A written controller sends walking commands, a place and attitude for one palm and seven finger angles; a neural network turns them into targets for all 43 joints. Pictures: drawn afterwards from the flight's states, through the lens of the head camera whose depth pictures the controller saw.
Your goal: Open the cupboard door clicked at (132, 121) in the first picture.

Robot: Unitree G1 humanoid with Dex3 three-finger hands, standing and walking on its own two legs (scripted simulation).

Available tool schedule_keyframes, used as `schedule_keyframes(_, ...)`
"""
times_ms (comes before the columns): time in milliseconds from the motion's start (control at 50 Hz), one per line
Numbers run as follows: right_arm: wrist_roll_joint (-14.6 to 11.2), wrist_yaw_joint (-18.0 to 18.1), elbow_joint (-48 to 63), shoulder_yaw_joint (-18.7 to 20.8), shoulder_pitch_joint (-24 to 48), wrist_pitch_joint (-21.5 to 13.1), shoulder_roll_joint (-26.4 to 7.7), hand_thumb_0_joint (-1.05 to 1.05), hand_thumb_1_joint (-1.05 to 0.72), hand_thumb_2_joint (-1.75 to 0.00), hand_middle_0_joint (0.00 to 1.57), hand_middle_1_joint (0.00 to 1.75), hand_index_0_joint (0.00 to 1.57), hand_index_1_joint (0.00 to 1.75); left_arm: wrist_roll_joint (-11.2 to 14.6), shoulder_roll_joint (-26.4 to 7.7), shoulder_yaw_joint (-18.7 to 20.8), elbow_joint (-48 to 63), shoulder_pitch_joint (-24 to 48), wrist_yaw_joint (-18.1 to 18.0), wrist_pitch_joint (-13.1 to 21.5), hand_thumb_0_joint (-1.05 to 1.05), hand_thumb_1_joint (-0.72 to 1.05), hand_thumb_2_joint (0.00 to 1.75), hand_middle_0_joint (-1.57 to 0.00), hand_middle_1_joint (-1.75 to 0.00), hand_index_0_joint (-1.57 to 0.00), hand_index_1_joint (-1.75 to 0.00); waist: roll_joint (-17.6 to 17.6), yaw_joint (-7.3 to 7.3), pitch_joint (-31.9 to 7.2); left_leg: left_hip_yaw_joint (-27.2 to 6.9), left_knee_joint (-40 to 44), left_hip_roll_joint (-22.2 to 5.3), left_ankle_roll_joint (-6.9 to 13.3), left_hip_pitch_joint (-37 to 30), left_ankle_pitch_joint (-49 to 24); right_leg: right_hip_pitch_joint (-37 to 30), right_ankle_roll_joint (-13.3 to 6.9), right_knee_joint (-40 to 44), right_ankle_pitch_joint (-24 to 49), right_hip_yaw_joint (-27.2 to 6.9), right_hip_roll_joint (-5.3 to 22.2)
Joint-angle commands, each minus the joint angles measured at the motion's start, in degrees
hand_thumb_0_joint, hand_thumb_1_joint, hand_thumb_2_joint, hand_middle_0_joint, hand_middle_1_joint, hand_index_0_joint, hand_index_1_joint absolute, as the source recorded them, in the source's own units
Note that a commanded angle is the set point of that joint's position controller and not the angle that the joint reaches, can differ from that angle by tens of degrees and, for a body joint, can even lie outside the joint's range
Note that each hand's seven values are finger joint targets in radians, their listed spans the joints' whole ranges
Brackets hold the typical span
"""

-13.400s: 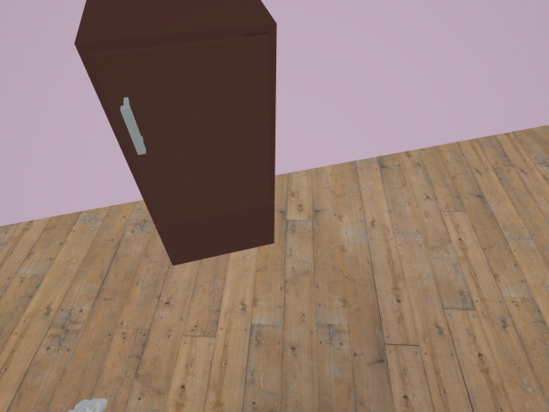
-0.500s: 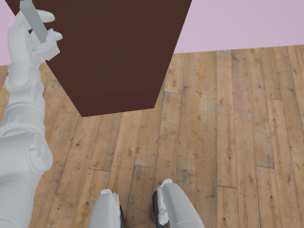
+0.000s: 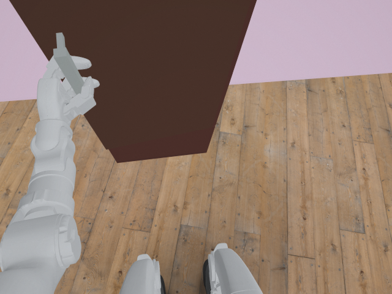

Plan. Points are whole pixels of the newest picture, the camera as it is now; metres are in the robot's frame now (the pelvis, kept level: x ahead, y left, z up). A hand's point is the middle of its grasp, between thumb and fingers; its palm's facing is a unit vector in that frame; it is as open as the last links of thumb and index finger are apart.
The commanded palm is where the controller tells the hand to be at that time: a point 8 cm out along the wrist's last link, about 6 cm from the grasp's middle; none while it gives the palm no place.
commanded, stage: pull the door open along its arc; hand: left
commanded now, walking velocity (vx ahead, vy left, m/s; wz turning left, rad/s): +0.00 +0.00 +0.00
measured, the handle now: (74, 71) +0.54 +0.21 +0.05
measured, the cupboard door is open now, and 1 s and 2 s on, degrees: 7 42 45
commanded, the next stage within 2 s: open thumb and fingers to let go in 0.56 s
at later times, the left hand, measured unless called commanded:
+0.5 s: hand (154, 173) +0.33 +0.05 +0.05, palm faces +0.36 -0.93 -0.01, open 6.0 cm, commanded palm +0.25 +0.10 +0.04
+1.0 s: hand (163, 178) +0.32 +0.04 +0.04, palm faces +0.48 -0.88 -0.03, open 8.7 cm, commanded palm +0.28 +0.08 +0.04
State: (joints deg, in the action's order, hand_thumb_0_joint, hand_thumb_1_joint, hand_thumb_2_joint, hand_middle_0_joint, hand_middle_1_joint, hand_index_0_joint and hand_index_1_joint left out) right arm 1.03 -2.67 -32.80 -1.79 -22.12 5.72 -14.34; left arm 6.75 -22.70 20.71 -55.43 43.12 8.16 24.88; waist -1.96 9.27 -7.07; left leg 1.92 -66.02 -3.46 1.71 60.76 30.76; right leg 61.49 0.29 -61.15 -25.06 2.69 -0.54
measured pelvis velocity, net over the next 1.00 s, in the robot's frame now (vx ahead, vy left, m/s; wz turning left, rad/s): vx -0.01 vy -0.07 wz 0.11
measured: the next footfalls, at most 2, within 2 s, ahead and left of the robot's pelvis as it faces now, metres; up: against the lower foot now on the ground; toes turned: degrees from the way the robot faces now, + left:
none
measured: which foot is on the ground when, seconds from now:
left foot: down 0.00-1.00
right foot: down 0.00-1.00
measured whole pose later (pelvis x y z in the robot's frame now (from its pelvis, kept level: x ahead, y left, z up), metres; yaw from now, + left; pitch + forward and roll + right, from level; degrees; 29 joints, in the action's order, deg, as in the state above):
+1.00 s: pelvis -0.01 -0.07 +0.01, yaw +6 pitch +16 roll +2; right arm 5.3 -0.8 -36.3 1.1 -10.6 -2.1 -11.2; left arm -5.5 7.0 -6.9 -22.3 5.5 -35.0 21.4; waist -1.4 1.2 -8.4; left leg -2.0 -60.7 -1.4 -2.7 49.6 27.6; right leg 51.5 -4.7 -62.3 -27.6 6.6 1.4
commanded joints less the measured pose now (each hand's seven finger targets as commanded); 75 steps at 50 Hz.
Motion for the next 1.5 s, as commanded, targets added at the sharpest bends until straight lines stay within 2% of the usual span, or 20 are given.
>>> schedule_keyframes(0, -0.63, 0.15, 5.06, 4.77, -5.7, -1.65, -9.1, 0.0, -0.9, -0.9, 0.2, 0.3, 0.2, 0.3, 1.65, -2.33, -4.24, 17.83, 3.44, 0.01, 3.28, 0.0, 0.9, 0.9, -0.4, -1.35, -0.4, -1.35, -2.35, -3.06, -29.08, -2.3, 8.95, 2.53, -0.78, -19.76, -29.09, -22.25, -1.3, 5.49, 24.42, 0.64, -2.02)
schedule_keyframes(20, -0.72, -0.04, 5.29, 5.09, -5.17, -2.0, -8.78, 0.0, -0.9, -0.9, 0.2, 0.3, 0.2, 0.3, 1.99, -0.35, -5.3, 20.52, 0.34, -0.43, 3.41, 0.0, 0.9, 0.9, -0.4, -1.35, -0.4, -1.35, -2.5, -3.55, -29.43, -2.02, 8.98, 2.46, -0.9, -20.97, -30.17, -22.41, -1.26, 5.54, 25.01, 0.69, -2.0)
schedule_keyframes(40, -0.22, -0.17, 6.24, 5.01, -3.2, -2.69, -7.48, 0.0, -0.9, -0.9, 0.2, 0.3, 0.2, 0.3, 6.13, 2.73, 1.51, 23.61, -2.93, -9.04, 3.33, 0.0, 0.9, 0.9, -0.4, -1.35, -0.4, -1.35, -0.93, -7.3, -27.26, -1.61, 10.07, 2.58, -1.53, -19.11, -29.87, -23.24, -1.14, 6.0, 23.86, 1.64, -1.97)
schedule_keyframes(60, 0.13, -0.73, 6.12, 4.87, -2.01, -3.54, -7.07, 0.0, -0.9, -0.9, 0.2, 0.3, 0.2, 0.3, 4.65, 9.09, -5.16, 26.32, -4.72, -13.47, 3.33, 0.0, 0.9, 0.9, -0.4, -1.35, -0.4, -1.35, -2.94, -5.59, -26.22, -1.7, 10.35, 2.35, -2.14, -20.35, -29.54, -21.42, -0.98, 5.87, 22.43, 1.88, -1.91)
schedule_keyframes(140, 2.0, -2.08, 5.83, 5.22, -0.25, -4.47, -6.0, 0.0, -0.9, -0.9, 0.2, 0.3, 0.2, 0.3, -1.66, 16.03, -9.87, 32.65, -13.38, -28.21, 3.47, 0.0, 0.9, 0.9, -0.4, -1.35, -0.4, -1.35, 0.77, -6.74, -24.67, -1.38, 10.63, 2.16, -2.57, -20.4, -31.14, -23.01, -1.47, 5.27, 23.83, 2.18, -1.41)
schedule_keyframes(180, 2.7, -2.11, 6.07, 5.2, 1.24, -4.5, -5.69, 0.0, -0.9, -0.9, 0.2, 0.3, 0.2, 0.3, -5.82, 16.25, -10.15, 34.68, -15.04, -34.63, 3.45, 0.0, 0.9, 0.9, -0.4, -1.35, -0.4, -1.35, 1.8, -7.7, -22.97, -1.68, 11.17, 2.51, -2.58, -18.48, -28.27, -24.0, -1.91, 5.08, 22.6, 1.98, -1.16)
schedule_keyframes(260, 3.99, -2.29, 6.45, 5.38, 4.96, -5.0, -3.73, 0.0, -0.9, -0.9, 0.2, 0.3, 0.2, 0.3, -13.17, 24.79, -18.33, 38.66, -21.54, -43.5, 2.42, 0.0, 0.9, 0.9, -0.4, -1.35, -0.4, -1.35, 2.08, -8.5, -23.5, -1.15, 11.69, 2.91, -2.51, -20.23, -27.23, -25.58, -2.32, 5.83, 22.55, 1.96, -0.56)
schedule_keyframes(300, 4.25, -1.5, 7.2, 5.41, 6.35, -5.21, -2.89, 0.0, -0.9, -0.9, 0.2, 0.3, 0.2, 0.3, -14.83, 25.03, -19.65, 41.4, -26.61, -44.15, 2.06, 0.0, 0.9, 0.9, -0.4, -1.35, -0.4, -1.35, 5.14, -9.28, -24.88, -0.92, 11.77, 3.09, -2.29, -20.12, -26.9, -28.7, -2.4, 6.13, 24.37, 1.36, -0.4)
schedule_keyframes(380, 3.79, -0.24, 8.24, 4.4, 10.7, -5.98, -1.36, 0.0, -0.9, -0.9, 0.2, 0.3, 0.2, 0.3, -14.58, 30.11, -25.7, 45.42, -33.93, -43.39, 1.12, 0.0, 0.9, 0.9, -0.4, -1.35, -0.4, -1.35, 6.36, -9.41, -20.32, -1.02, 12.92, 3.44, -2.16, -20.09, -22.83, -29.55, -2.43, 8.01, 22.11, 1.09, -0.06)
schedule_keyframes(460, 3.56, 0.04, 9.0, 3.44, 14.36, -7.06, 0.32, 0.0, -0.9, -0.9, 0.2, 0.3, 0.2, 0.3, -13.99, 33.01, -29.02, 51.63, -45.06, -43.06, -0.27, 0.0, 0.9, 0.9, -0.4, -1.35, -0.4, -1.35, 4.93, -11.23, -20.06, -0.47, 13.15, 4.01, -2.38, -20.68, -21.88, -31.59, -2.59, 8.51, 22.3, 0.98, 0.22)
schedule_keyframes(620, 4.08, 0.38, 6.14, 2.93, 16.36, -9.94, 0.66, 0.0, -0.9, -0.9, 0.2, 0.3, 0.2, 0.3, -15.03, 38.93, -35.3, 49.26, -32.43, -45.31, -4.03, 0.0, 0.9, 0.9, -0.4, -1.35, -0.4, -1.35, 5.29, -7.31, -17.24, -1.85, 9.65, 4.59, -2.16, -19.42, -18.02, -25.8, -1.94, 9.3, 19.43, -0.2, 1.2)
schedule_keyframes(640, 4.14, 0.78, 5.08, 3.0, 16.14, -9.95, 0.33, 0.0, -0.9, -0.9, 0.2, 0.3, 0.2, 0.3, -14.92, 36.08, -32.67, 48.2, -26.29, -46.14, -3.67, 0.0, 0.9, 0.9, -0.4, -1.35, -0.4, -1.35, 5.94, -6.56, -16.46, -2.16, 9.06, 4.61, -2.2, -18.16, -16.71, -24.76, -1.66, 9.45, 18.01, -0.89, 1.61)
schedule_keyframes(700, 4.5, 1.38, 4.89, 3.34, 16.27, -10.27, 0.44, 0.0, -0.9, -0.9, 0.2, 0.3, 0.2, 0.3, -14.55, 35.12, -30.74, 45.39, -27.48, -46.12, -3.34, 0.0, 0.69, 0.81, -0.38, -1.33, -0.38, -1.33, 8.02, -7.77, -19.08, -1.85, 8.73, 5.2, -2.11, -16.23, -14.79, -27.81, -1.01, 10.61, 17.34, -3.01, 2.52)
schedule_keyframes(880, 4.16, 2.11, 4.85, 4.11, 14.69, -10.37, -0.38, 0.0, -0.9, -0.9, 0.2, 0.3, 0.2, 0.3, -13.85, 30.92, -28.86, 45.3, -26.86, -42.8, -0.42, 0.0, 0.06, 0.54, -0.34, -1.26, -0.34, -1.26, 10.56, -6.85, -19.64, -2.33, 7.81, 5.23, -2.06, -10.66, -10.85, -32.86, 0.61, 13.88, 16.44, -9.65, 5.41)
schedule_keyframes(980, 4.15, 2.45, 4.06, 4.4, 14.58, -10.75, -0.85, 0.0, -0.9, -0.9, 0.2, 0.3, 0.2, 0.3, -13.55, 30.43, -28.72, 44.11, -21.47, -42.82, 1.36, 0.0, -0.29, 0.39, -0.32, -1.22, -0.32, -1.22, 10.4, -5.9, -18.0, -2.42, 7.66, 5.1, -1.69, -10.03, -7.79, -29.62, 0.41, 15.19, 7.61, -10.2, 5.37)
schedule_keyframes(1040, 4.16, 2.51, 3.9, 4.59, 14.17, -10.84, -0.94, 0.0, -0.9, -0.9, 0.2, 0.3, 0.2, 0.3, -13.17, 30.15, -27.89, 42.82, -21.63, -43.04, 2.06, 0.0, -0.5, 0.3, -0.3, -1.2, -0.3, -1.2, 10.44, -6.59, -19.65, -2.32, 8.09, 5.21, -1.64, -10.31, -8.03, -30.32, 0.11, 14.68, 6.87, -9.68, 5.12)
schedule_keyframes(1120, 4.22, 2.23, 4.37, 4.68, 13.76, -10.62, -0.97, 0.0, -0.9, -0.9, 0.2, 0.3, 0.2, 0.3, -13.03, 30.68, -27.51, 42.06, -23.77, -43.39, 1.6, 0.0, -0.5, 0.3, -0.28, -1.1, -0.28, -1.1, 9.22, -7.52, -20.87, -1.83, 8.77, 5.29, -1.66, -11.16, -9.84, -31.33, -0.23, 13.68, 9.83, -8.41, 4.57)
schedule_keyframes(1240, 4.46, 2.09, 4.1, 4.52, 13.56, -10.69, -1.19, 0.0, -0.9, -0.9, 0.2, 0.3, 0.2, 0.3, -14.16, 32.1, -28.64, 40.13, -18.94, -44.82, 1.4, 0.0, -0.5, 0.3, -0.23, -0.8, -0.23, -0.8, 7.71, -6.32, -18.24, -1.47, 9.53, 5.0, -1.28, -13.84, -9.15, -25.69, -1.12, 12.73, 5.25, -4.54, 2.82)
schedule_keyframes(1400, 4.87, 1.59, 4.81, 4.31, 13.63, -10.78, -1.01, 0.0, -0.9, -0.9, 0.2, 0.3, 0.2, 0.3, -14.88, 33.96, -29.09, 39.4, -19.67, -46.27, 0.47, 0.0, -0.5, 0.3, -0.17, -0.4, -0.17, -0.4, 5.99, -7.42, -20.29, -1.59, 10.19, 4.56, -1.51, -16.41, -12.78, -24.28, -1.97, 9.49, 9.73, -0.86, 1.35)
schedule_keyframes(1480, 4.68, 1.47, 4.86, 3.99, 13.96, -10.7, -1.11, 0.0, -0.9, -0.9, 0.2, 0.3, 0.2, 0.3, -14.6, 35.22, -29.67, 38.32, -19.59, -46.5, -0.52, 0.0, -0.5, 0.3, -0.15, -0.3, -0.15, -0.3, 6.7, -7.22, -18.23, -2.26, 10.9, 4.34, -1.72, -16.63, -12.31, -22.89, -2.25, 9.3, 8.27, 0.19, 0.91)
